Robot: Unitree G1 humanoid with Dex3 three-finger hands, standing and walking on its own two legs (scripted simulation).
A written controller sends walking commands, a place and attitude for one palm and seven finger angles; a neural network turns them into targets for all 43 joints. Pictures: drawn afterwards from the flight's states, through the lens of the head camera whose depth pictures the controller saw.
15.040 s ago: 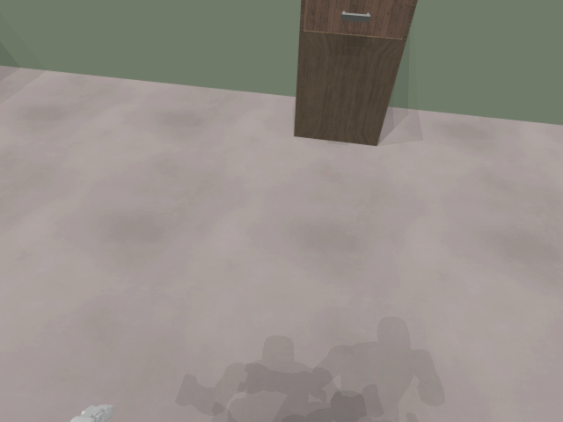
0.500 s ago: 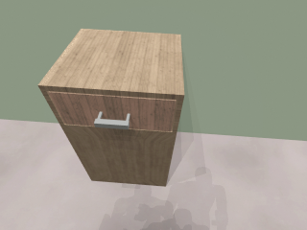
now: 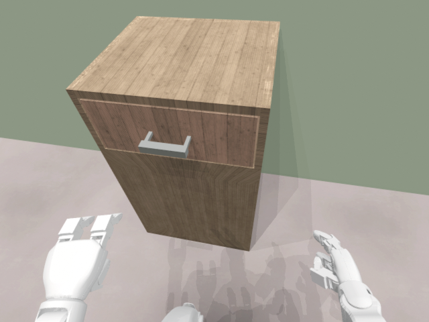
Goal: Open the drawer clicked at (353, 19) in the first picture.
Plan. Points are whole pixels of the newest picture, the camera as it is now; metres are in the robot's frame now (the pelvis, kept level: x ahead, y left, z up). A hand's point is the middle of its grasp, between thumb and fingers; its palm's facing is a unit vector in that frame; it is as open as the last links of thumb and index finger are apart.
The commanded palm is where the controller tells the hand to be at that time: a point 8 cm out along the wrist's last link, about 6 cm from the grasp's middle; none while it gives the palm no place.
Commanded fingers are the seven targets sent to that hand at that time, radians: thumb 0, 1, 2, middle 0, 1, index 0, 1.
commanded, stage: raise the hand with hooked fingers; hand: left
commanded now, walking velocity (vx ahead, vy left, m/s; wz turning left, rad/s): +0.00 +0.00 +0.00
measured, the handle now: (166, 143) +0.51 +0.22 -0.01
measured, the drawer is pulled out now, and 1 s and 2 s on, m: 0.00 0.00 0.00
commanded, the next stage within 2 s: move the hooked fingers above the handle in 1.30 s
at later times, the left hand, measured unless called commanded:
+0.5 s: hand (118, 197) +0.30 +0.23 +0.07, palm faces +0.08 -0.13 -0.99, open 12.5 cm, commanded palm +0.27 +0.23 +0.14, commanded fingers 0.00 -0.41 0.34 -0.29 -1.14 -0.29 -1.14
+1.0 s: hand (98, 152) +0.35 +0.27 +0.13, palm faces +0.02 -0.11 -0.99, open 13.8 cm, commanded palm +0.32 +0.28 +0.19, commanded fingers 0.00 -0.50 0.30 -0.30 -1.20 -0.30 -1.20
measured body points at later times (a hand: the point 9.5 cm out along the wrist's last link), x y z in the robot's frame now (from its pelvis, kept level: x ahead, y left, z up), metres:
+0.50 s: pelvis +0.03 +0.02 +0.03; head +0.04 -0.02 +0.48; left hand +0.29 +0.24 +0.13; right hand +0.17 -0.26 -0.08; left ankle +0.06 +0.15 -0.68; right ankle -0.02 -0.07 -0.68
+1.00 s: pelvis +0.02 +0.06 +0.05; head +0.03 +0.04 +0.50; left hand +0.35 +0.28 +0.18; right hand +0.19 -0.16 -0.05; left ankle +0.06 +0.15 -0.68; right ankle -0.02 -0.07 -0.68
